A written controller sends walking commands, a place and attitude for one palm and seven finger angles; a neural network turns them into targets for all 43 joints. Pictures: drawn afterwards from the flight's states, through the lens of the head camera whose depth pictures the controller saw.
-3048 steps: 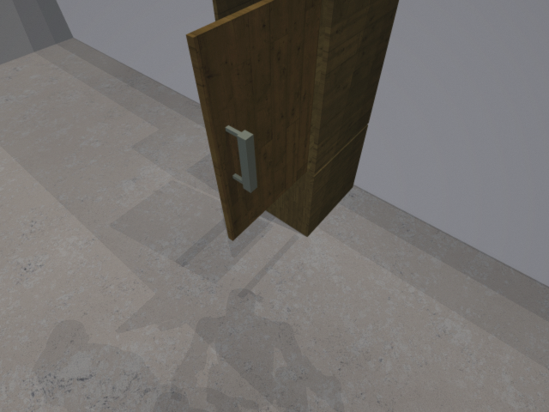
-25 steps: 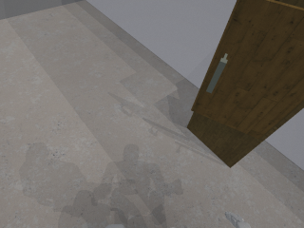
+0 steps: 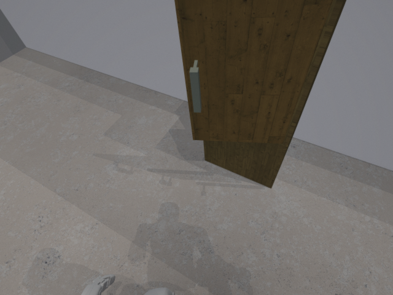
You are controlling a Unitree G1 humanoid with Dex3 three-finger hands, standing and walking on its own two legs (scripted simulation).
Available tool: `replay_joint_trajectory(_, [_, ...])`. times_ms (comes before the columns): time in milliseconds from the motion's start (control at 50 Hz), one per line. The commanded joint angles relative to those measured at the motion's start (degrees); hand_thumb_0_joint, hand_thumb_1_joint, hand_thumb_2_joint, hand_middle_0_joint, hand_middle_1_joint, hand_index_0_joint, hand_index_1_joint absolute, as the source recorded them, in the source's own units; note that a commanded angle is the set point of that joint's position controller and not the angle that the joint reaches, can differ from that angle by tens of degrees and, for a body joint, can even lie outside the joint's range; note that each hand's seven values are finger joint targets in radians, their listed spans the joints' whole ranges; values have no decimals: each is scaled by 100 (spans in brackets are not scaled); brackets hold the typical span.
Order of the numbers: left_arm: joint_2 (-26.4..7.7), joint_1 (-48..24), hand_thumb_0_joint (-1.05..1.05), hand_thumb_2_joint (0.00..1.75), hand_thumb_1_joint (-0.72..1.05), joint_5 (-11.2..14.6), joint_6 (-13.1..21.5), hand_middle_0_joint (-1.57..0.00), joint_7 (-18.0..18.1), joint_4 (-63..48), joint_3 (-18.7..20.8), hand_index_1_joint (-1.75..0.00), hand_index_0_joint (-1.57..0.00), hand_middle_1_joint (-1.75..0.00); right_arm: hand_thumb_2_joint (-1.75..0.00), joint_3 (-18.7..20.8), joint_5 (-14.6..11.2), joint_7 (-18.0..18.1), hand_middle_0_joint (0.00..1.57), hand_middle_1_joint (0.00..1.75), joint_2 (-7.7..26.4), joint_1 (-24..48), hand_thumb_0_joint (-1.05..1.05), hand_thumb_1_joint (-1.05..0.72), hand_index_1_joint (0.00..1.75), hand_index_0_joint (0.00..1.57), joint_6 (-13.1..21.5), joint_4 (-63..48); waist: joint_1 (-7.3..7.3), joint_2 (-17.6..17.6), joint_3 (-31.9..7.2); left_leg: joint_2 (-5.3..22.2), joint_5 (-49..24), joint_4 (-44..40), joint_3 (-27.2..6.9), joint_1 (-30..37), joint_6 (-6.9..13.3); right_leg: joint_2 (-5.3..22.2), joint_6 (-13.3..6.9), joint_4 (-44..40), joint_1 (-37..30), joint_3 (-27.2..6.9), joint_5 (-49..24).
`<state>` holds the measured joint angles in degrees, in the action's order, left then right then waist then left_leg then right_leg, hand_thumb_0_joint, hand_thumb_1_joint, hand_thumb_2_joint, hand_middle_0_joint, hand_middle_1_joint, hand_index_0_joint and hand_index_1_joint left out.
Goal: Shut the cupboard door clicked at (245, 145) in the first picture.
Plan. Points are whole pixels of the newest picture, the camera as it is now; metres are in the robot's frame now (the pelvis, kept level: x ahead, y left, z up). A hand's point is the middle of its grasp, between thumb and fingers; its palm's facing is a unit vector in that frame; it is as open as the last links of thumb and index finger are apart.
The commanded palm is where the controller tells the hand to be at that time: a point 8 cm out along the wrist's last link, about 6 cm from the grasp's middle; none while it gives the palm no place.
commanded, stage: take the last steps up to it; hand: left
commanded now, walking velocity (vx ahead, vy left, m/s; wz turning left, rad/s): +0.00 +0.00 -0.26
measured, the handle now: (196, 87) +0.71 +0.02 -0.02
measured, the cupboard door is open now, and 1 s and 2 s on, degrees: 23 23 23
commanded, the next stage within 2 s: come to a stop and stand still in 0.80 s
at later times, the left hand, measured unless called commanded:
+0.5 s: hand out of the picture +0.11 +0.20 -0.17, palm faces -0.10 -0.98 -0.15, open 7.4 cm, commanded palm none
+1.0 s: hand (188, 221) +0.32 +0.05 -0.16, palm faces -0.16 -0.96 -0.21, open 7.2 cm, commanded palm none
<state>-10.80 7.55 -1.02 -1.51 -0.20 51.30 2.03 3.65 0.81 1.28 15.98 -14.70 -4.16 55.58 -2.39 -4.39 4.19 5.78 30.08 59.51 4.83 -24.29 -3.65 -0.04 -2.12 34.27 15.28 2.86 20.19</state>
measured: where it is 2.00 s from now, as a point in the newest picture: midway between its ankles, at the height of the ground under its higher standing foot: outside the picture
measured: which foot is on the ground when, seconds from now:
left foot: up 0.00-0.32, down 0.34-0.80, up 0.82-1.00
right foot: down 0.00-0.34, up 0.36-0.78, down 0.80-1.00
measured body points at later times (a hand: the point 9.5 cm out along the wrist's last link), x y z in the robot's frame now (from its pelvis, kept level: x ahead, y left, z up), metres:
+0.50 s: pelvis +0.06 +0.01 +0.01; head +0.08 +0.04 +0.46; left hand +0.12 +0.25 -0.15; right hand +0.06 -0.24 -0.12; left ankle +0.05 +0.11 -0.73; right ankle +0.02 -0.12 -0.64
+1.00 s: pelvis +0.20 -0.11 +0.01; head +0.24 -0.13 +0.46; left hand +0.32 +0.10 -0.14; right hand +0.16 -0.34 -0.15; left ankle +0.19 +0.01 -0.67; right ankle +0.20 -0.20 -0.73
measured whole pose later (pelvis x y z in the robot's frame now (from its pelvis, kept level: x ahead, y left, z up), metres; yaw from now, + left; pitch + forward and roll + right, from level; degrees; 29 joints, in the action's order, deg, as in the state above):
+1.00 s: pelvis +0.20 -0.11 +0.01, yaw -9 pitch +1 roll -1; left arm -9.0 8.5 -0.8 2.4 1.3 58.0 2.0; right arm 2.2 0.7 1.1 10.2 -15.5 -0.1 59.7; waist -2.1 -1.6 4.4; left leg 4.4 24.4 58.0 3.8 -24.7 -2.1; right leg -0.6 -3.6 26.0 14.2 8.3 12.8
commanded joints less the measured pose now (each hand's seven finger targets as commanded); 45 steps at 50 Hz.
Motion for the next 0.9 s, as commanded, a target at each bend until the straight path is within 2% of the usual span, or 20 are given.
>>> replay_joint_trajectory(0, [-1066, 309, 0, 90, 90, 11, 120, -20, 149, -223, 262, -30, -20, -30, -90, 2, 22, -10, 20, 30, 242, 53, 0, -90, 30, 20, 192, -444, 169, 1441, -633, -27, -649, 669, -426, -884, -113, 1345, -755, -1251, -983, -1129, -4233])
replay_joint_trajectory(80, [-1012, 531, 0, 90, 90, 2, 163, -20, 157, -114, 273, -30, -20, -30, -90, -19, 18, -8, 20, 30, 145, 95, 0, -90, 30, 20, 181, -363, 237, 1204, -773, -140, -835, 175, -385, -737, -147, 1316, -793, -1289, -1168, -1167, -4125])
replay_joint_trajectory(220, [-1073, 665, 0, 90, 90, -88, 185, -20, 50, 74, 379, -30, -20, -30, -90, -7, 60, -56, 20, 30, 33, 401, 0, -90, 30, 20, 376, -558, 353, 1381, -333, -207, -403, -1627, -118, -148, 1, 1358, -1086, -1808, -699, -1869, -699])
replay_joint_trajectory(280, [-939, 341, 0, 90, 90, -1, 153, -20, -17, 70, 343, -30, -20, -30, -90, -25, 76, -8, 20, 30, 106, -543, 0, -90, 30, 20, 533, -235, -151, 882, -333, -347, -1465, -3428, 58, 1930, 96, 753, -637, -1162, 671, -1432, 333])
replay_joint_trajectory(300, [-563, 425, 0, 90, 90, 38, 148, -20, -55, 0, 273, -30, -20, -30, -90, 63, 121, 42, 20, 30, 556, -1014, 0, -90, 30, 20, 597, -91, -328, -459, -445, 563, -663, -4173, -1226, 2738, 344, 161, -306, 15, 1524, -971, 650])
replay_joint_trajectory(320, [-381, 382, 0, 90, 90, 33, 153, -20, -106, -157, 199, -30, -20, -30, -90, 184, 182, 76, 20, 30, 1100, -1457, 0, -90, 30, 20, 597, -52, -445, -1650, -439, 2038, 210, -4781, -3178, 2916, 919, -318, 4, 1707, 2436, -133, 1353])
replay_joint_trajectory(340, [-648, 10, 0, 90, 90, -58, 117, -20, -139, -290, 256, -30, -20, -30, -90, 166, 163, 115, 20, 30, 1174, -1404, 0, -90, 30, 20, 560, -115, -480, -866, -44, 2442, 618, -5155, -3394, 2200, 1252, 24, -39, 2582, 2525, -586, 1232])
replay_joint_trajectory(360, [-765, 86, 0, 90, 90, -118, 93, -20, -191, -218, 328, -30, -20, -30, -90, 86, 154, 114, 20, 30, 901, -1051, 0, -90, 30, 20, 570, -239, -231, -423, 169, 2097, 540, -5245, -2932, 1747, 1146, 199, -2, 2928, 2453, -675, 715])
replay_joint_trajectory(380, [-724, 168, 0, 90, 90, -144, 78, -20, -227, -104, 360, -30, -20, -30, -90, 32, 157, 127, 20, 30, 731, -744, 0, -90, 30, 20, 601, -307, -89, -527, 290, 1846, 210, -5220, -2522, 1460, 973, 256, 69, 3221, 2427, -618, 350])
replay_joint_trajectory(440, [-584, 506, 0, 90, 90, -118, 58, -20, -291, 118, 334, -30, -20, -30, -90, -81, 121, 146, 20, 30, 417, -609, 0, -90, 30, 20, 720, -295, 120, -267, 130, 1363, -1545, -4987, -1203, 1613, 802, 309, 219, 3298, 2254, -561, -419])
replay_joint_trajectory(480, [-479, 587, 0, 90, 90, -83, 30, -20, -279, 169, 293, -30, -20, -30, -90, -71, 96, 141, 20, 30, 419, -768, 0, -90, 30, 20, 751, -202, 134, -327, -56, 1273, -2256, -4857, -685, 1865, 867, 341, 286, 3199, 2277, -469, -658])
replay_joint_trajectory(580, [-325, 95, 0, 90, 90, -70, 21, -20, -286, 80, 196, -30, -20, -30, -90, -24, 106, 101, 20, 30, 389, -1113, 0, -90, 30, 20, 732, 70, 14, -418, 169, 1241, -2920, -4778, -185, 2052, 986, 486, 359, 2133, 2342, -163, -956])
replay_joint_trajectory(660, [-302, -246, 0, 90, 90, -41, 108, -20, -283, 43, 128, -30, -20, -30, -90, 39, 147, 57, 20, 30, 466, -1198, 0, -90, 30, 20, 688, 229, -104, -615, 122, 1237, -3398, -4446, 33, 2150, 958, 389, 248, 696, 1665, 207, -800])
replay_joint_trajectory(700, [-376, -46, 0, 90, 90, -35, 166, -20, -268, 140, 143, -30, -20, -30, -90, 77, 136, 51, 20, 30, 544, -1073, 0, -90, 30, 20, 657, 261, 2, -617, -54, 1272, -3594, -4087, 67, 2113, 891, 251, 143, 160, 1012, 325, -715])
replay_joint_trajectory(740, [-605, 972, 0, 90, 90, -50, 269, -20, -219, 497, 210, -30, -20, -30, -90, 64, 76, 23, 20, 30, 503, -978, 0, -90, 30, 20, 636, 294, 482, -98, -582, 902, -4059, -2901, 380, 1754, 628, -42, 37, -673, -594, 473, -1247])
replay_joint_trajectory(760, [-998, 1729, 0, 90, 90, -81, 349, -20, -152, 753, 311, -30, -20, -30, -90, 35, 0, -31, 20, 30, 327, -932, 0, -90, 30, 20, 661, 266, 830, 548, -1037, 582, -3305, -1764, 608, 725, 433, 530, -183, -793, -2041, -213, -1437])
replay_joint_trajectory(780, [-1557, 2386, 0, 90, 90, -80, 411, -20, -55, 973, 446, -30, -20, -30, -90, -80, -75, -56, 20, 30, -199, -987, 0, -90, 30, 20, 671, 119, 995, 2226, -1618, -383, 281, -93, 666, -569, 218, 2035, -771, -1230, -3095, -2168, -2163])
replay_joint_trajectory(800, [-1594, 2253, 0, 90, 90, 31, 401, -20, 2, 967, 403, -30, -20, -30, -90, -80, -80, -13, 20, 30, -67, -854, 0, -90, 30, 20, 607, 37, 876, 1922, -1541, -311, 832, 854, -92, -688, 333, 2349, -1040, -1657, -2555, -2484, -2301])
replay_joint_trajectory(840, [-1094, 1248, 0, 90, 90, 12, 361, -20, 86, 750, 299, -30, -20, -30, -90, -41, -43, -11, 20, 30, -142, -644, 0, -90, 30, 20, 555, 143, 548, 1746, -795, 34, -27, 1253, -393, -844, 332, 2000, -980, -1788, -1574, -1861, -2097])
replay_joint_trajectory(880, [-650, 732, 0, 90, 90, 20, 397, -20, 122, 607, 152, -30, -20, -30, -90, -68, 10, -14, 20, 30, -187, -599, 0, -90, 30, 20, 515, 234, 241, 1204, -518, 181, -514, 840, -464, -470, 275, 1730, -882, -1777, -795, -958, -2851])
